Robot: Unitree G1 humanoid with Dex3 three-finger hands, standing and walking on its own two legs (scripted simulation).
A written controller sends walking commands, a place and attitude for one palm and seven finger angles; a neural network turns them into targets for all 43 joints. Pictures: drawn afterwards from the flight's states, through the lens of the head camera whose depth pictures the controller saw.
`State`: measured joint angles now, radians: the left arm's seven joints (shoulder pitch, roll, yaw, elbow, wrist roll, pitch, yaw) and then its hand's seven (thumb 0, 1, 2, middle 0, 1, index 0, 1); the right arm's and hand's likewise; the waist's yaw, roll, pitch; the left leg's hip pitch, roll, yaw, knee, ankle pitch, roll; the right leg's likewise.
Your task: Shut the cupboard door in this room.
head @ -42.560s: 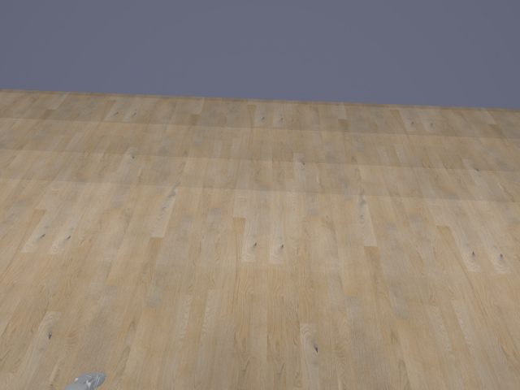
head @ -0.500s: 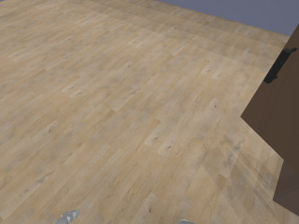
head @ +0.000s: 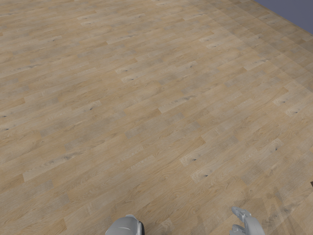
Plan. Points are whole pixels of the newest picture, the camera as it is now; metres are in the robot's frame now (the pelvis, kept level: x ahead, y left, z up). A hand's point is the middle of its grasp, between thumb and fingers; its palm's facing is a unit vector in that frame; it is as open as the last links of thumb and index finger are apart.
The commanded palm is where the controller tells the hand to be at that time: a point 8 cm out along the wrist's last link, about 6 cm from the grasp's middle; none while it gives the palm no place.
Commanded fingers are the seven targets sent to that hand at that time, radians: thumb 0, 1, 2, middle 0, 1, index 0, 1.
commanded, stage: turn to face it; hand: left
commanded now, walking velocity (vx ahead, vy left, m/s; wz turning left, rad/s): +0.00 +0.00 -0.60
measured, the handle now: out of the picture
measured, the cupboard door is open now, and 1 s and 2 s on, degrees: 62 62 62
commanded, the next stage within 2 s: none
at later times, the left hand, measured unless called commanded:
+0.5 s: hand (104, 221) +0.15 +0.16 -0.15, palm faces -0.17 -0.96 -0.22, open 7.4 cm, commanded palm none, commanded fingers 0.00 0.90 0.90 -0.20 -0.30 -0.20 -0.30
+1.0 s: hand (113, 176) +0.28 +0.16 -0.14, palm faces -0.45 -0.87 -0.20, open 7.4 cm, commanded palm none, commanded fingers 0.00 0.90 0.90 -0.20 -0.30 -0.20 -0.30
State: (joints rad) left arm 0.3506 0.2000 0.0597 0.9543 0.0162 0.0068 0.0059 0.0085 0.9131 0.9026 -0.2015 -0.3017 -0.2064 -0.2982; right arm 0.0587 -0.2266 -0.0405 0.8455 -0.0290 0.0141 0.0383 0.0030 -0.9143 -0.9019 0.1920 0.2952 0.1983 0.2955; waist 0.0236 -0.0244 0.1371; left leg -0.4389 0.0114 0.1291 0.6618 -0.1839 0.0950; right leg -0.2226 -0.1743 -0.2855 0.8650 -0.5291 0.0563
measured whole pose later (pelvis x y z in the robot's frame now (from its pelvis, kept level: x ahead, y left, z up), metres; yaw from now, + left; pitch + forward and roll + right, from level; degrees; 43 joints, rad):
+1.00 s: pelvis +0.07 +0.02 +0.03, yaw -30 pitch +1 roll -3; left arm 0.13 0.28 0.10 0.86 0.02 0.09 -0.04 0.01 0.91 0.90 -0.20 -0.30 -0.20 -0.30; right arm 0.22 -0.18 -0.01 0.89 -0.03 0.02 -0.03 0.00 -0.91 -0.90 0.20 0.30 0.21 0.30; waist 0.00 -0.02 0.10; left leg -0.25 0.11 0.14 0.50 -0.26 0.01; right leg -0.46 -0.01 -0.02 1.06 -0.46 0.05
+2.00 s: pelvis +0.06 -0.01 +0.02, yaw -65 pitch +1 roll +0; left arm 0.14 0.21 0.06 0.87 0.02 0.04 -0.01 0.01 0.91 0.90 -0.20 -0.30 -0.20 -0.30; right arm 0.22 -0.28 -0.06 0.94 -0.02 0.08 -0.02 0.01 -0.91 -0.90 0.20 0.30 0.20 0.30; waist -0.02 0.07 0.09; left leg -0.46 0.11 0.07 1.05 -0.49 -0.08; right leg -0.27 0.01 -0.03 0.57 -0.32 -0.02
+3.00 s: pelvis +0.10 -0.12 +0.02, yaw -80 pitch +0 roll -1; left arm 0.32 0.18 0.05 1.10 0.02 0.01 -0.02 0.01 0.91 0.90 -0.20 -0.30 -0.20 -0.30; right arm 0.28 -0.17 -0.02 0.99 -0.04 -0.05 -0.01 0.00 -0.91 -0.90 0.19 0.30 0.20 0.30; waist -0.01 -0.05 0.03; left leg -0.30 0.05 0.14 0.58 -0.28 0.04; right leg -0.31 -0.01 -0.02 0.98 -0.47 -0.04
